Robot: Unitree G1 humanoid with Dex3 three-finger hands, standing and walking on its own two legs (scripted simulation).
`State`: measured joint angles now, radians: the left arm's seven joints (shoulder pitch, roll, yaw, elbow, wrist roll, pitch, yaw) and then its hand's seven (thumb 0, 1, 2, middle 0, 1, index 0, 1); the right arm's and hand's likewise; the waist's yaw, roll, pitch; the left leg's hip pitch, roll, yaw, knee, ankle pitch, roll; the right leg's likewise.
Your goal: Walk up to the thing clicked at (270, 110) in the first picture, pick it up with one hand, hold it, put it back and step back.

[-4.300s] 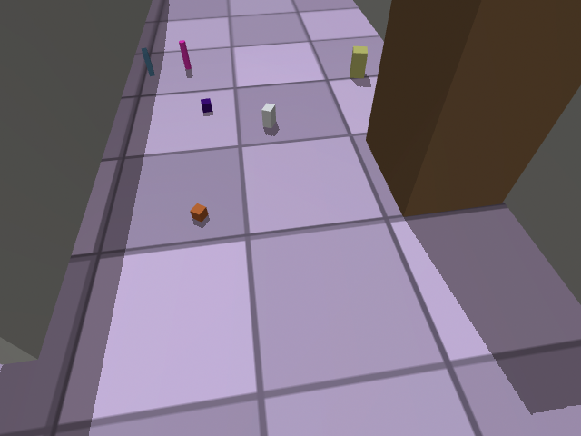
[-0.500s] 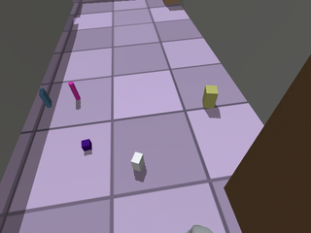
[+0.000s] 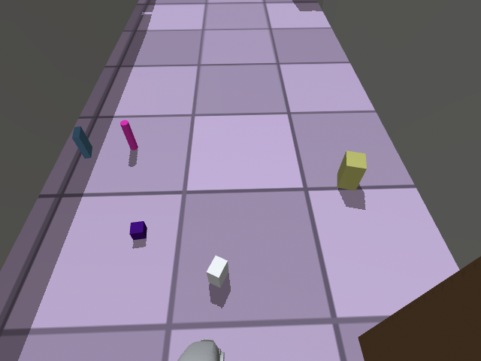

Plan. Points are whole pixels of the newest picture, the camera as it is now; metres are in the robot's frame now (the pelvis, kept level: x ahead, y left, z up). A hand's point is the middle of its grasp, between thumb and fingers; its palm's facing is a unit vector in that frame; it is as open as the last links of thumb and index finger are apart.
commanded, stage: walk up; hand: left
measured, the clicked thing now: (218, 271) +0.52 +0.15 -0.71
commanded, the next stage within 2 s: none
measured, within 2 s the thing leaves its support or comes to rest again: neither
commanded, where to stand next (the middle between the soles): +0.18 +0.00 m, yaw -3 degrees
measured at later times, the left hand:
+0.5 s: hand (103, 360) +0.13 +0.28 -0.15, palm faces -0.07 -0.91 -0.42, open 7.3 cm
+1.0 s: hand (121, 332) +0.17 +0.26 -0.14, palm faces -0.08 -0.95 -0.31, open 7.3 cm
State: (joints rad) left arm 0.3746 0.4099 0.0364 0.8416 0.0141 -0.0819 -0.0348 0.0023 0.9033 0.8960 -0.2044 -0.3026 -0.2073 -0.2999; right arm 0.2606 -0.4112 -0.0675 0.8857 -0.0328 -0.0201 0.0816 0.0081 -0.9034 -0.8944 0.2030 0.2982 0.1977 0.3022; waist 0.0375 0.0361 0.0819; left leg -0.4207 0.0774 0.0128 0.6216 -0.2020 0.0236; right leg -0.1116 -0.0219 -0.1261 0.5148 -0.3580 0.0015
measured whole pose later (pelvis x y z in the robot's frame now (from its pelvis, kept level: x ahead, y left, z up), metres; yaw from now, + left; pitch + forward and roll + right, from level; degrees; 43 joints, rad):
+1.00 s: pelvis +0.07 +0.02 +0.01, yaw -3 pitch -3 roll +0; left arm 0.10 0.35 0.00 1.10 0.01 -0.01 -0.03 0.00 0.91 0.90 -0.20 -0.30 -0.20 -0.30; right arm 0.17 -0.37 -0.01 1.15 -0.02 -0.01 0.02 0.01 -0.90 -0.89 0.20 0.30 0.20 0.30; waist -0.01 -0.02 0.04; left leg -0.19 0.03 0.06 0.43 -0.20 0.00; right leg -0.23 -0.03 -0.01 0.40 -0.12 0.01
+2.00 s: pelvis +0.11 +0.02 +0.02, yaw -3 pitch -2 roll +0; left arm 0.08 0.34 0.00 1.16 0.01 0.00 -0.01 0.00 0.91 0.90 -0.20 -0.30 -0.20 -0.30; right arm 0.09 -0.35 -0.02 1.17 -0.01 -0.01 0.01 0.01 -0.90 -0.89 0.20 0.30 0.20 0.30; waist -0.01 0.01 0.06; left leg -0.08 0.03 0.06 0.30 -0.19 -0.01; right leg -0.14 -0.02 -0.01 0.31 -0.13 0.01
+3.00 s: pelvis +0.12 +0.01 +0.02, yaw -1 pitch -1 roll +0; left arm 0.10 0.35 -0.01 1.14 0.01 -0.01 -0.01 0.00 0.91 0.90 -0.20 -0.30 -0.20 -0.30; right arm 0.11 -0.35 0.00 1.14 -0.02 -0.01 0.01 0.01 -0.90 -0.89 0.20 0.30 0.20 0.30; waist 0.00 0.01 0.03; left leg -0.07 0.03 0.04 0.30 -0.20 -0.02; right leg -0.13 -0.02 -0.04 0.30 -0.15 0.01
